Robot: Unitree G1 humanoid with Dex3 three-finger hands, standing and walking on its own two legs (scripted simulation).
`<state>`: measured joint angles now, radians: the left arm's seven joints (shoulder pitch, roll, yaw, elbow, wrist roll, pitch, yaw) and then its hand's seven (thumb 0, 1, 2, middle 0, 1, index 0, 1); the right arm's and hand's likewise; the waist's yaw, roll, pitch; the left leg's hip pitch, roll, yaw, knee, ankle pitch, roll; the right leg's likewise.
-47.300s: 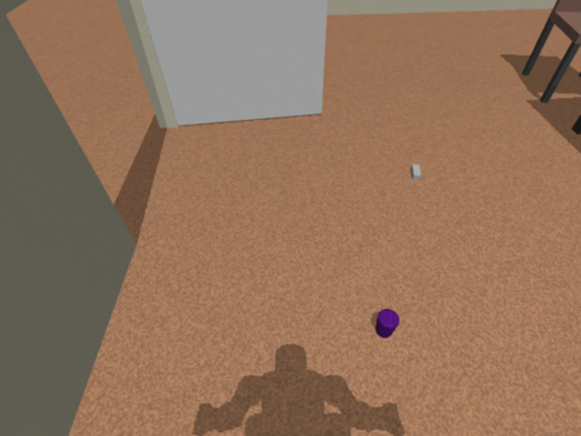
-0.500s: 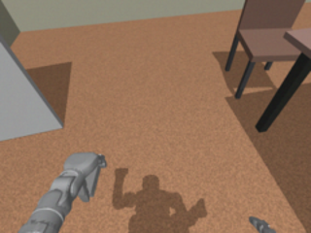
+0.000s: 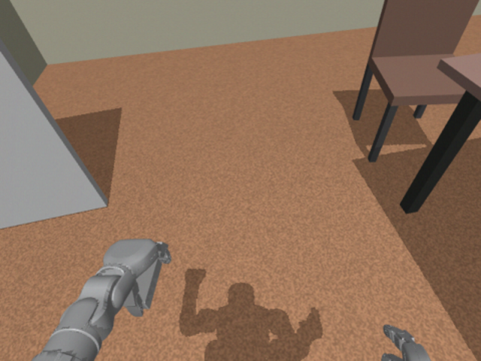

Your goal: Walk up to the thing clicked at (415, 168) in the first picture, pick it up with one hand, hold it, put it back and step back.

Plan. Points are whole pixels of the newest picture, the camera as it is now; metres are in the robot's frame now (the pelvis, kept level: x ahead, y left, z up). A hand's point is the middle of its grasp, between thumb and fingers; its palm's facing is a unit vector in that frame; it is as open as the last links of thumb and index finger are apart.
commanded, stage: hold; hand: left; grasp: from above
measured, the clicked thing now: (145, 281) +0.30 +0.22 -0.08
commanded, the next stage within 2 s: crouch in 1.10 s
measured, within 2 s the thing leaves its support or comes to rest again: neither
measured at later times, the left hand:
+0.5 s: hand (136, 281) +0.28 +0.22 -0.02, palm faces -0.46 -0.02 -0.89, open 10.9 cm
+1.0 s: hand (133, 280) +0.28 +0.22 -0.02, palm faces -0.47 -0.02 -0.88, open 11.0 cm
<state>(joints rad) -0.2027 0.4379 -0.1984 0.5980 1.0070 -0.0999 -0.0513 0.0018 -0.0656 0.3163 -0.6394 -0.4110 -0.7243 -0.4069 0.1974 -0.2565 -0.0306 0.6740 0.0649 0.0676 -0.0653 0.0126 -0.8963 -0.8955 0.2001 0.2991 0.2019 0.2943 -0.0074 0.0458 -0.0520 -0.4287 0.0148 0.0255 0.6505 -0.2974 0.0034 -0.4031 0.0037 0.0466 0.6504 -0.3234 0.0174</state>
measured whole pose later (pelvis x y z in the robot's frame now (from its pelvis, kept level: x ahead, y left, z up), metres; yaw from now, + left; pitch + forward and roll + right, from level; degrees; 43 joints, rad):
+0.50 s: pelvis -0.01 +0.00 +0.01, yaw +0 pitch +2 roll +0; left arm -0.18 0.44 -0.21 0.54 0.99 -0.09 -0.08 0.00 -0.07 0.35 -0.62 -0.43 -0.71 -0.42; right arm 0.18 -0.26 -0.02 0.68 0.07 0.07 -0.08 0.01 -0.90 -0.90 0.20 0.30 0.20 0.29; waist 0.00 0.05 -0.02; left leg -0.34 0.01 0.03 0.56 -0.25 0.00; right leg -0.32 0.00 0.05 0.57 -0.28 0.02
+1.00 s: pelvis +0.00 +0.00 +0.01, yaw +0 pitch +1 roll +0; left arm -0.18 0.44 -0.20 0.55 0.99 -0.10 -0.09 -0.01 -0.09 0.38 -0.62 -0.43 -0.71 -0.43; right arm 0.16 -0.25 -0.01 0.67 0.08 0.09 -0.08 0.01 -0.90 -0.90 0.20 0.30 0.20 0.29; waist 0.01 0.05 -0.01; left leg -0.29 0.01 0.03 0.50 -0.23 0.00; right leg -0.28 0.00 0.05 0.52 -0.26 0.02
